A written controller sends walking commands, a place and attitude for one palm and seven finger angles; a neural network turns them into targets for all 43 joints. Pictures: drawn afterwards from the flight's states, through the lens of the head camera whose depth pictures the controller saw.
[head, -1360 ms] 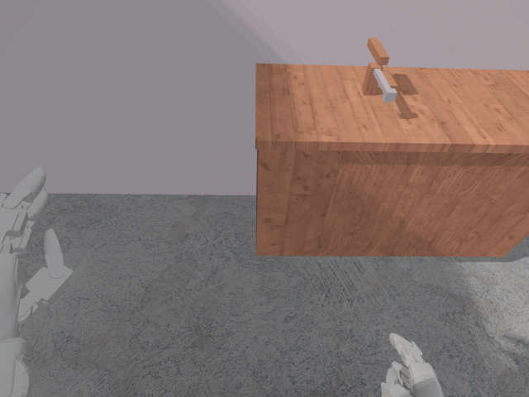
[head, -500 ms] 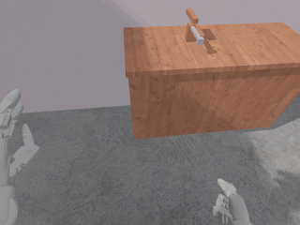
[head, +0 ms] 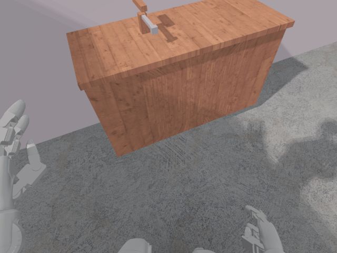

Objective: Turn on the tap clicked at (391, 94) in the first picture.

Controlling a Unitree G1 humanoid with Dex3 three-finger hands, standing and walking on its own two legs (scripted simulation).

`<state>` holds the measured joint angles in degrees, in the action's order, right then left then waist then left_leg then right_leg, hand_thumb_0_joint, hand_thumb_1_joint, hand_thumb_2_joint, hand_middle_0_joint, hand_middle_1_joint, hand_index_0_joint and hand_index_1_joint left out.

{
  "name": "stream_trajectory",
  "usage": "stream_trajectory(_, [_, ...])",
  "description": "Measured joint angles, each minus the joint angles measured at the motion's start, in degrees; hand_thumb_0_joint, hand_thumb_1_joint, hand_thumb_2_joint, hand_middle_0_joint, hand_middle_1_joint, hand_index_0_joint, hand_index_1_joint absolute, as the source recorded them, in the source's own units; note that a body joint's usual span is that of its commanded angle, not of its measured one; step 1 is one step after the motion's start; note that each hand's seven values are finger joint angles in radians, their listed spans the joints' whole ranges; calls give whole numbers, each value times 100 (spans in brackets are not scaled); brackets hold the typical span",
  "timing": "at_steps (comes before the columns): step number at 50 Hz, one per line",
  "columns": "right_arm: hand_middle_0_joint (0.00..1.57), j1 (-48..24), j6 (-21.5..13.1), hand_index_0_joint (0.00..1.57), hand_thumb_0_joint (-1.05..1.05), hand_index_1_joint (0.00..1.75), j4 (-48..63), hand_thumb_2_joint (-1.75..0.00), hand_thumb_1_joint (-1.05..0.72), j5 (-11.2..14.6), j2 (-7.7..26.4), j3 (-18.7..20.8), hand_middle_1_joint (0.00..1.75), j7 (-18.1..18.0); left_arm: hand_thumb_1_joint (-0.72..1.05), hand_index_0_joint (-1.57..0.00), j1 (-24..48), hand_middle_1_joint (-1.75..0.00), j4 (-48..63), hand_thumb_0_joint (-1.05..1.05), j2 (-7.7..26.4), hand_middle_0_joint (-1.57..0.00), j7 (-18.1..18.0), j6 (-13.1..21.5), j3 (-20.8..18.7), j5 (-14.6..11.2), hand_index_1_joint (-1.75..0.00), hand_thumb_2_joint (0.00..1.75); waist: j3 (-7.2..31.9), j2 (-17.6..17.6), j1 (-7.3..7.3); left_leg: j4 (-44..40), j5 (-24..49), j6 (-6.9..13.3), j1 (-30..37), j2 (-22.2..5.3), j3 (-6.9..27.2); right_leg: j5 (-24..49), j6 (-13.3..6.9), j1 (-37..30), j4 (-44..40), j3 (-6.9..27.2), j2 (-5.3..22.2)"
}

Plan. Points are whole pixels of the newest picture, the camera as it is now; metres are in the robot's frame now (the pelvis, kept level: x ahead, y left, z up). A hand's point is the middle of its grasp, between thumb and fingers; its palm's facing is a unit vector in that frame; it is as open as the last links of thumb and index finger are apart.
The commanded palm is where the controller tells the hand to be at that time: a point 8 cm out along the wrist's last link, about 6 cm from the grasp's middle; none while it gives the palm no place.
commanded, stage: walk to a spot facing it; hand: left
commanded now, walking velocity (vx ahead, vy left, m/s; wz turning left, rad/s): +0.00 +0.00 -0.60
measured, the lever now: (154, 29) +0.94 +0.14 +0.04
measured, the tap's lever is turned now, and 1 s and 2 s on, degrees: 0 0 0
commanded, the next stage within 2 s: turn to face it in 1.82 s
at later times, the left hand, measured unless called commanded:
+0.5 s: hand (72, 154) +0.24 +0.17 +0.19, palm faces +0.14 -0.92 -0.37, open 7.4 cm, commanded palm +0.21 +0.22 +0.19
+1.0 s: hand (157, 122) +0.30 +0.04 +0.20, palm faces -0.08 -0.93 -0.37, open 7.4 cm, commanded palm +0.28 +0.09 +0.19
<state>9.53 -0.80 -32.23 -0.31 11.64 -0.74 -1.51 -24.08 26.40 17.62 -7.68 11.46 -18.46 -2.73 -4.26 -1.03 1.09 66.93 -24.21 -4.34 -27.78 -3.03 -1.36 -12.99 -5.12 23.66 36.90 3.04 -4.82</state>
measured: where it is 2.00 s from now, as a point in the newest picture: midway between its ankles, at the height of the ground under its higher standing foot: outside the picture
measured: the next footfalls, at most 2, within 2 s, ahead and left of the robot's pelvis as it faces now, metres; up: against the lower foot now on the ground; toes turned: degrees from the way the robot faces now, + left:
left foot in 0.28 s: +0.02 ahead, +0.14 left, +0.00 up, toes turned -8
right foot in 0.62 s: -0.03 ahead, -0.16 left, +0.00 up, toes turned -30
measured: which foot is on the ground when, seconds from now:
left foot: up 0.00-0.26, down 0.28-0.62, up 0.64-0.92, down 0.94-1.00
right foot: down 0.00-0.28, up 0.30-0.60, down 0.62-0.94, up 0.96-1.00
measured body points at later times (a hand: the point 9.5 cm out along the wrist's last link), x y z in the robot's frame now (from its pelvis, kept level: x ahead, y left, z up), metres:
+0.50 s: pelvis -0.03 +0.01 +0.01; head -0.02 +0.01 +0.46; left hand +0.23 +0.22 +0.21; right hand +0.07 -0.24 -0.07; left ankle -0.02 +0.14 -0.72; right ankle -0.05 -0.13 -0.67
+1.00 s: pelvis -0.01 -0.05 +0.00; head -0.02 -0.03 +0.45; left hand +0.30 +0.09 +0.22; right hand -0.04 -0.36 -0.07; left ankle +0.10 +0.03 -0.72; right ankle -0.07 -0.14 -0.70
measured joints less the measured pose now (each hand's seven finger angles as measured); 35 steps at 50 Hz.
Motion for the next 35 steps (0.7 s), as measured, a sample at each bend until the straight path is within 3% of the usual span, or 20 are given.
stream_trajectory(4, [20, 17, 113, 20, 1, 30, 91, -90, -90, -12, 53, 56, 30, 38, 89, -22, -375, -31, 166, 1, 307, -21, 29, 140, -152, -50, -31, 90, 130, 110, -112, -631, 180, 2, 77, 155, 158, 498, -1, -76, -698, 301, -170])
stream_trajectory(11, [20, 107, 249, 20, 1, 30, 64, -90, -91, 42, 302, 230, 30, 73, 89, -22, -466, -31, 407, 1, 512, -21, 11, 302, -344, -25, -31, 90, 456, 260, -1, -2728, -133, 181, 737, 345, 58, 1060, 65, -27, -1360, 782, -391])
stream_trajectory(14, [19, 113, 314, 20, 1, 30, 142, -90, -91, 74, 348, 247, 30, 83, 89, -22, -395, -31, 397, 1, 485, -21, 40, 226, -311, -11, -31, 90, 541, 266, -17, -3825, 232, 339, 1231, 299, -68, 1109, 141, 109, -1263, 881, -526])
stream_trajectory(15, [19, 87, 317, 20, 1, 30, 149, -90, -91, 65, 308, 248, 30, 69, 89, -22, -341, -31, 365, 1, 494, -21, 61, 208, -307, -14, -31, 90, 507, 330, -32, -3987, 692, 387, 1288, 307, -125, 902, 209, 213, -1011, 889, -533])
stream_trajectory(18, [19, 130, 242, 20, 1, 30, 193, -90, -91, 55, 87, 203, 30, 23, 89, -21, -265, -31, 219, 1, 495, -21, 126, 97, -325, 63, -31, 90, 453, 470, 47, -3853, 806, 418, 1397, 243, -385, -487, 549, 746, 971, 462, -403])
stream_trajectory(21, [19, 306, 82, 20, 1, 30, 191, -90, -91, 40, -106, 124, 30, 39, 89, -21, -307, -31, 172, 1, 387, -21, 131, 32, -305, 69, -31, 90, 522, 268, 61, -3728, 616, 360, 1509, -60, -469, -939, 714, 941, 2423, -67, -61])
stream_trajectory(24, [20, 409, -28, 20, 1, 30, 148, -90, -90, 64, -224, 0, 30, 78, 89, -21, -302, -31, 269, 1, 192, -21, 64, -24, -190, 71, -31, 90, 461, 30, 189, -3664, 517, 234, 1677, -438, -684, -956, 792, 592, 1943, -373, 351])
stream_trajectory(27, [20, 443, -156, 20, 1, 30, 95, -90, -90, 36, -349, -122, 30, 123, 89, -21, -85, -31, 224, 1, 231, -21, 29, 0, -128, 108, -30, 90, 316, -67, 204, -3482, 395, 89, 1743, -752, -887, -898, 820, 101, 961, -584, 576])
stream_trajectory(30, [20, 454, -267, 21, 1, 30, 58, -90, -90, -8, -413, -196, 30, 140, 89, -21, 239, -31, 41, 1, 457, -20, 24, 27, -176, 135, -30, 90, 203, -129, 111, -3009, 156, -92, 1595, -1074, -979, -857, 751, -410, 104, -901, 569])
stream_trajectory(32, [20, 389, -318, 21, 1, 30, 16, -90, -90, 9, -344, -163, 30, 166, 89, -21, 448, -31, 26, 1, 574, -20, 30, 62, -215, 153, -30, 90, 73, -204, -3, -2087, -205, 30, 1180, -1231, -768, -285, 504, -452, -46, -972, 440])
stream_trajectory(35, [20, 116, -167, 21, 1, 30, -270, -90, -90, 2, -119, -34, 30, 147, 89, -21, 361, -31, 182, 1, 451, -21, 33, 142, -189, 113, -31, 90, -107, -160, -159, -198, -748, 114, 354, -750, -165, -469, 277, -265, 277, -821, 341])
